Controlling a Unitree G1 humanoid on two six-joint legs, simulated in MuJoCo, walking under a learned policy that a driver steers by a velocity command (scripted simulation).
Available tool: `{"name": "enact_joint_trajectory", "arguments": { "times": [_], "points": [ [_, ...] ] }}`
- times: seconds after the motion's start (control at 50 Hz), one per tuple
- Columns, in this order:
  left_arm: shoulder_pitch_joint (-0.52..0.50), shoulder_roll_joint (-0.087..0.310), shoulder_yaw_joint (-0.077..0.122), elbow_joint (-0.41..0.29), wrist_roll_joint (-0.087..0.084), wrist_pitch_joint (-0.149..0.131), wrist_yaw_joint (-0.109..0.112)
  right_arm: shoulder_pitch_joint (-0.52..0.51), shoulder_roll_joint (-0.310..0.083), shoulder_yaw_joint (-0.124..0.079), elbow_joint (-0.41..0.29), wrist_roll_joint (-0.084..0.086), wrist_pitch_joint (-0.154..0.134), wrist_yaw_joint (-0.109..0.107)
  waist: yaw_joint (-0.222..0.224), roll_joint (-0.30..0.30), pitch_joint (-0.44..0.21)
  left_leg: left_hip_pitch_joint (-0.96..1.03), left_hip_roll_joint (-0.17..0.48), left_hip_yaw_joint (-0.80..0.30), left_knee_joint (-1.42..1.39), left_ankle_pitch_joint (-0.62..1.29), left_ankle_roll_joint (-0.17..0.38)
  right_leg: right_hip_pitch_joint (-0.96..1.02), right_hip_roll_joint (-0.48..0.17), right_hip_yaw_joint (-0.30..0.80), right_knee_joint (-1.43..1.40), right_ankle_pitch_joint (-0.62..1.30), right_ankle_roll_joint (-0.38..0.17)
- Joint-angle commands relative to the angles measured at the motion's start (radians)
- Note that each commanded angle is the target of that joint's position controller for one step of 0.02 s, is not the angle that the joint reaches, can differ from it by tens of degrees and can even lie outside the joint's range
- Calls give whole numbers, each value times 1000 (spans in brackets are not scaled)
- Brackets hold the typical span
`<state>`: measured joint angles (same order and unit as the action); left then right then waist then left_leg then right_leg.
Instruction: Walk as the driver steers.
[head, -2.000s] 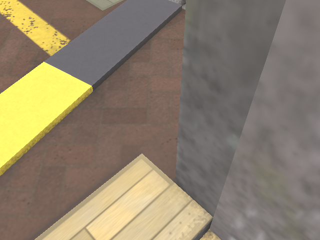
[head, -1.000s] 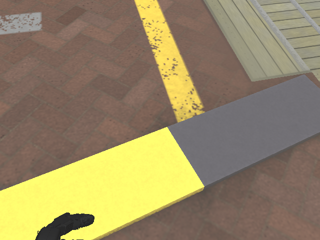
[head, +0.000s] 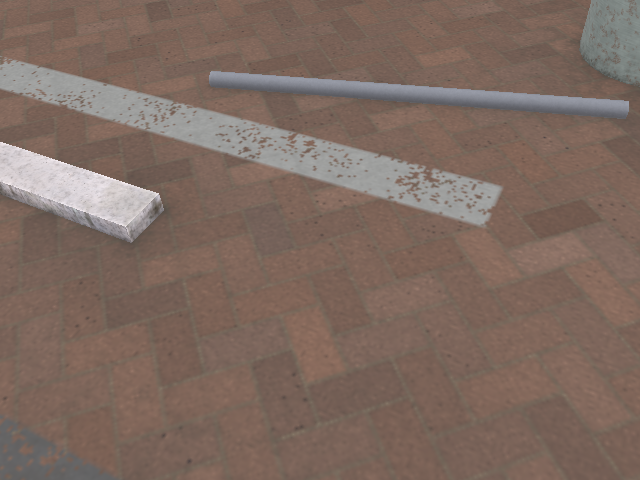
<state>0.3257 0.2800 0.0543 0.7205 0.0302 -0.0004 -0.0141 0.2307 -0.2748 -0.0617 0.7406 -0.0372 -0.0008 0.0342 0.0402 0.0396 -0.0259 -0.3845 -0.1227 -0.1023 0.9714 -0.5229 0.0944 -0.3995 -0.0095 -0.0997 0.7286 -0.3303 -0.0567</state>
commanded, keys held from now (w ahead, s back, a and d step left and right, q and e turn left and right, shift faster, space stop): w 0.22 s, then w+e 0.30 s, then e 0.48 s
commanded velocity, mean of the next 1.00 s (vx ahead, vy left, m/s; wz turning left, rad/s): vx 0.36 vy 0.00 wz -0.28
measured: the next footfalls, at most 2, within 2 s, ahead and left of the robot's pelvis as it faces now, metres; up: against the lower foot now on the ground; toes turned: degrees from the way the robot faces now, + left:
left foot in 0.38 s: +0.33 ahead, +0.13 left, +0.00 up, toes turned +1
right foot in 0.86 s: +0.56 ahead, -0.07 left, -0.04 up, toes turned -19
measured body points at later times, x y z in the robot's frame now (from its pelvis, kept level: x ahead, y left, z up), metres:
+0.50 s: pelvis +0.26 +0.05 +0.02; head +0.28 +0.06 +0.47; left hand +0.29 +0.31 -0.12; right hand +0.39 -0.21 -0.08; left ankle +0.29 +0.13 -0.71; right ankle +0.14 -0.08 -0.63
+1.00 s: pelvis +0.46 +0.01 -0.02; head +0.50 -0.02 +0.42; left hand +0.65 +0.23 -0.14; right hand +0.47 -0.26 -0.16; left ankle +0.46 +0.15 -0.64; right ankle +0.52 -0.06 -0.75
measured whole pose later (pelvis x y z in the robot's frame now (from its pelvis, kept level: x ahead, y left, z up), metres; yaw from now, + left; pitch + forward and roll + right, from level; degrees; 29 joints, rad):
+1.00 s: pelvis +0.46 +0.01 -0.02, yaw -21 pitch +0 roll +1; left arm 0.22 0.25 0.06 0.76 0.00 0.01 -0.01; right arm 0.21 -0.23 -0.04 0.78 -0.04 -0.01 -0.03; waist 0.00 0.03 0.10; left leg -0.51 0.03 0.00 1.31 -0.45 -0.03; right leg -0.37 0.12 -0.02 0.50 -0.12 -0.12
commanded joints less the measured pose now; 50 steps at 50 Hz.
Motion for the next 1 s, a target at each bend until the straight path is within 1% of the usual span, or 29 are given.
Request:
{"name": "enact_joint_trajectory", "arguments": {
  "times": [0.02, 0.04, 0.08, 0.12, 0.2, 0.26, 0.32, 0.36, 0.38, 0.4, 0.42, 0.44, 0.46, 0.48, 0.5, 0.54, 0.6, 0.68, 0.76, 0.8, 0.82, 0.84, 0.86, 0.88, 0.9, 0.92, 0.94, 0.96, 1.0],
  "points": [
    [-39, 116, 20, -59, -5, -43, -2, 3, -92, -15, -95, -17, -42, 8, -108, -76, 137, -345, 100, -45, 229, 195, 1, 51, -345, 727, -633, -571, -147],
    [-50, 119, 23, -52, -6, -56, 2, 10, -91, -17, -82, -15, -41, 16, -113, -78, 112, -300, 113, -9, 184, 234, -18, 45, -271, 565, -616, -428, -118],
    [-1, 92, 20, -13, -14, -78, 4, -8, -49, -3, -71, -9, -31, 32, -89, -108, 96, -269, 136, 55, 136, 354, -41, 73, -187, 375, -614, -188, -107],
    [88, 62, 14, 22, -21, -89, 0, -76, -29, 5, -90, 4, -30, 28, -45, -103, 88, -330, 163, 75, 55, 414, -44, 199, -182, 305, -620, -21, -123],
    [193, 84, 22, 61, -14, -96, 4, -229, 11, 23, -123, 9, -43, 26, 31, -88, 65, -321, 172, 140, -202, 466, -63, 356, -169, 191, -605, 197, -122],
    [226, 81, 21, 90, -10, -95, 4, -292, 14, 24, -140, 16, -52, 24, 55, -138, 74, -218, 149, 181, -334, 433, -72, 360, -166, 165, -576, 317, -122],
    [183, 104, 28, 98, -16, -86, 6, -244, -19, 13, -134, 12, -59, 13, 15, -147, 61, -113, 132, 164, -387, 392, -46, 377, -200, 182, -481, 494, -118],
    [138, 119, 33, 94, -22, -80, 7, -53, -43, -2, -75, 4, -73, -3, -82, -117, 0, 135, 89, 169, -501, 379, -16, 331, -171, 158, -286, 675, -91],
    [133, 95, 27, 85, -26, -80, 6, 116, -94, -21, -23, -17, -86, -17, -143, -62, -100, 373, 150, 107, -508, 361, 14, 214, -121, 125, -80, 580, -73],
    [143, 6, 2, 33, -35, -81, 3, 253, -198, -42, -22, -43, -93, -34, -178, 123, -247, 622, 454, -246, -569, 157, 75, -26, -31, 69, 251, 169, -39],
    [204, 3, 6, 26, -39, -74, 6, 238, -236, -56, -15, -15, -80, -41, -130, 292, -280, 648, 561, -568, -707, 137, 152, -233, 69, 90, 452, -175, -37],
    [147, 61, 20, 45, -25, -64, 11, 158, -144, -33, -33, -6, -76, -40, -114, 127, -145, 551, 525, -449, -709, 139, 138, -292, -1, 155, 509, -115, -47],
    [73, 57, 22, 42, -25, -62, 2, 99, -73, -13, -35, 3, -84, -35, -99, 41, -51, 444, 476, -303, -720, 222, 119, -288, -36, 164, 477, -36, -44],
    [50, 46, 22, 44, -25, -55, -4, 69, -42, -4, -30, 3, -90, -33, -77, 22, -5, 368, 435, -197, -751, 309, 86, -256, -57, 162, 432, 4, -35],
    [43, 44, 25, 43, -9, -41, -12, 62, -27, 2, -19, 11, -98, -36, -53, 46, 28, 315, 403, -117, -774, 383, 64, -233, -75, 162, 392, 20, -22],
    [40, 23, 25, 45, 3, -15, -24, 69, -30, 2, -3, 17, -116, -41, -30, 52, 45, 284, 382, -17, -781, 624, 55, -212, -65, 140, 374, 52, 3],
    [-13, 5, 24, 25, 5, -2, -29, 79, -59, -5, 14, 29, -132, -48, -9, 36, 41, 309, 377, 128, -745, 1004, 65, -250, -51, 112, 320, 162, 29],
    [-143, -24, 6, -13, -4, -15, -46, 51, -43, 0, 34, 34, -126, -56, -23, 55, 77, 220, 274, 308, -724, 860, 20, -129, -21, 40, -30, 471, 27],
    [-185, 4, 6, -34, 17, -8, -58, 98, -84, -15, 63, 37, -108, -72, -45, 33, 61, 320, 333, 307, -634, 840, 11, -47, -16, 26, -191, 538, -14],
    [-135, 35, 17, -24, 32, -9, -55, 97, -101, -23, 67, 35, -87, -84, -29, 29, 45, 358, 352, 308, -486, 909, 5, -3, 8, 10, -214, 437, -37],
    [-67, 55, 26, -6, 37, -14, -52, 87, -108, -26, 66, 34, -76, -88, -3, 21, 18, 337, 354, 303, -350, 893, 3, 72, 19, 16, -230, 392, -52],
    [42, 71, 38, 34, 41, -26, -44, 62, -98, -24, 60, 37, -68, -88, 50, -30, -26, 283, 319, 318, -143, 780, -12, 201, 35, 16, -307, 455, -73],
    [118, 130, 61, 75, 39, -41, -27, 72, -68, -19, 55, 42, -64, -83, 82, -184, -53, 148, 193, 350, 207, 369, -41, 344, -16, 65, -344, 770, -113],
    [122, 204, 72, 70, 15, -44, -15, 174, 15, -6, 31, 28, -52, -76, -12, -312, -69, -211, 71, 289, 535, -264, -78, 586, -241, 299, -89, 1611, -208],
    [169, 233, 78, 35, -38, -37, -13, 230, -31, -2, 9, 21, -40, -75, 22, -213, -283, -260, 78, 120, 595, -169, -108, 660, -387, 483, -168, 1642, -354],
    [58, 187, 72, -2, -51, -17, 0, 181, -51, -2, 9, 13, -28, -77, 8, -133, -247, -278, 128, 75, 570, -64, -118, 555, -368, 504, -258, 1246, -372],
    [-50, 118, 48, -31, -52, -3, 13, 127, -80, -7, 5, 5, -27, -72, -30, -53, -127, -269, 170, 53, 448, 62, -124, 387, -302, 457, -340, 907, -323],
    [-93, 92, 38, -35, -40, 5, 21, 84, -89, -11, -4, -6, -19, -67, -49, -53, -83, -258, 179, 57, 390, 82, -133, 309, -260, 463, -386, 739, -296],
    [-66, 100, 40, -20, -28, 9, 24, 68, -83, -11, -8, -9, 18, -64, -53, -67, -52, -165, 177, 61, 276, 139, -148, 161, -204, 422, -434, 629, -267]
  ]
}}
